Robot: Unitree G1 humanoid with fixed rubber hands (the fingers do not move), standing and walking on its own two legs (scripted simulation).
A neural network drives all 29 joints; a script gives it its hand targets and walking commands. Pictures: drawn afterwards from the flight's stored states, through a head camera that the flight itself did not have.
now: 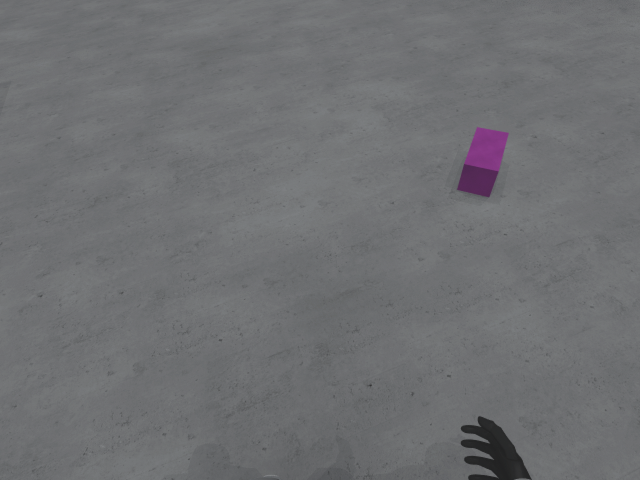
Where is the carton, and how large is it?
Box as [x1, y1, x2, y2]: [457, 127, 508, 196]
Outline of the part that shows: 477,127 463,166 457,189 489,196 498,171 508,133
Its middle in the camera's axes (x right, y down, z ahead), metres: +0.75 -0.37 +1.78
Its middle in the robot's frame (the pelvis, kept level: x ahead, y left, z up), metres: +1.61 -0.45 -0.70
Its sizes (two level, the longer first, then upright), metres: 0.294 0.142 0.149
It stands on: the floor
